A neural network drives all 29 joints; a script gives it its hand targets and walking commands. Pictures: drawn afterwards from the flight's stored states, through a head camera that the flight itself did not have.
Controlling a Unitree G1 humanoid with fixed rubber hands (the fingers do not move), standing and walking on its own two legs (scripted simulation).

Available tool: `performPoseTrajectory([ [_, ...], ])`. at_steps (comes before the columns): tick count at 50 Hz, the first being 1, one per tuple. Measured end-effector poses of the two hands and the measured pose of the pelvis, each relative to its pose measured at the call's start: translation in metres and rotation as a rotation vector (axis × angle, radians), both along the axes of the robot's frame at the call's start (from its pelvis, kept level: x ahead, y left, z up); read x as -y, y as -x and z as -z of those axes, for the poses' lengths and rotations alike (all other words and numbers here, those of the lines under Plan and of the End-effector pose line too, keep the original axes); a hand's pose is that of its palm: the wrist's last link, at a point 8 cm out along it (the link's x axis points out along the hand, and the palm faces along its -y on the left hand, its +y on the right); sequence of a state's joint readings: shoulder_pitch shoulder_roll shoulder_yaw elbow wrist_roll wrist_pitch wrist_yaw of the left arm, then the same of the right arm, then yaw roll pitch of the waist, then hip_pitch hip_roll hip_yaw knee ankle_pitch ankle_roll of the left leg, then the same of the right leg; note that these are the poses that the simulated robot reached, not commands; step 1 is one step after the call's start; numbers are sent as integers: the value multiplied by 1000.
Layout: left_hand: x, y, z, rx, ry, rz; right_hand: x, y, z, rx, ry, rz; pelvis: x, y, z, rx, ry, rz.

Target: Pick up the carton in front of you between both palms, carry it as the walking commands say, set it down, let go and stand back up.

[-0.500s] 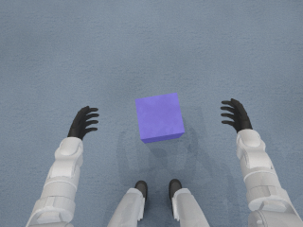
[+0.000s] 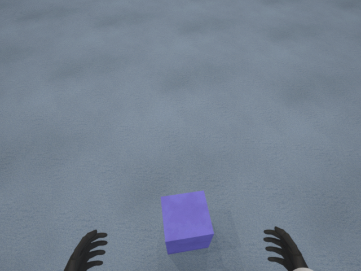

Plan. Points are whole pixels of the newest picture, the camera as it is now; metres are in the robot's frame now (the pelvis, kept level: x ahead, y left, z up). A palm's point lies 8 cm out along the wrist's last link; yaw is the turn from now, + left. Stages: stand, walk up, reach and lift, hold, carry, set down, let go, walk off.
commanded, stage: let go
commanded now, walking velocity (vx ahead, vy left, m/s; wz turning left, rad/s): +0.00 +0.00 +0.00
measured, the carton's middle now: (185, 223) +0.44 -0.01 -0.65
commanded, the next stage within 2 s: stand in 0.42 s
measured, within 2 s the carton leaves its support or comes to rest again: neither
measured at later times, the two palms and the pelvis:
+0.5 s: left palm out of the picture +0.15 +0.24 -0.07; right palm out of the picture +0.14 -0.23 -0.08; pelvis -0.01 +0.00 -0.01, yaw +0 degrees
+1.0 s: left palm out of the picture +0.15 +0.30 -0.10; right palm out of the picture +0.16 -0.28 -0.08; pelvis +0.02 +0.01 +0.00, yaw +0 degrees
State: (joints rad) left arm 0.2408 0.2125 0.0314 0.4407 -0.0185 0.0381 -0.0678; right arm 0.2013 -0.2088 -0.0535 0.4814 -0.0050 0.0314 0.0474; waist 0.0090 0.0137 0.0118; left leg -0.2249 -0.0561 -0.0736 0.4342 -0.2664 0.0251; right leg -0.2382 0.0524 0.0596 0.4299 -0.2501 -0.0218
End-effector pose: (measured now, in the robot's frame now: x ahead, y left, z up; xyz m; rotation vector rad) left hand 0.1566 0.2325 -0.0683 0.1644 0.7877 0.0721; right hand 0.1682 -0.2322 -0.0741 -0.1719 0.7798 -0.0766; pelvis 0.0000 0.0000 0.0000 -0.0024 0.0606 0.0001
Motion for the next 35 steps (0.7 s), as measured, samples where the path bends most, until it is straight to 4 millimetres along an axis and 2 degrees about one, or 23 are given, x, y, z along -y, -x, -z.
performPoseTrajectory([
  [9, 5, 0, 0, -5, 14, 26, 0, 23, -8, -27, -1, -2, -1, 10, 1, 122, 2, 7],
  [16, 5, 4, 0, -16, 6, 20, 0, 26, -7, -38, -1, -3, -2, 13, 2, 160, 4, 10],
  [24, -8, 2, -4, -25, -58, -17, -3, 26, 2, -31, 16, 4, -4, 11, 5, 151, 3, -6],
  [31, -47, 6, 9, -32, -163, -53, 33, 33, 8, -95, 161, 24, -4, 2, 8, 82, 3, -10],
  [35, -58, 9, 17, -73, -174, -62, 48, 30, 5, -115, 205, 43, -5, -5, 7, 65, 6, -8],
])
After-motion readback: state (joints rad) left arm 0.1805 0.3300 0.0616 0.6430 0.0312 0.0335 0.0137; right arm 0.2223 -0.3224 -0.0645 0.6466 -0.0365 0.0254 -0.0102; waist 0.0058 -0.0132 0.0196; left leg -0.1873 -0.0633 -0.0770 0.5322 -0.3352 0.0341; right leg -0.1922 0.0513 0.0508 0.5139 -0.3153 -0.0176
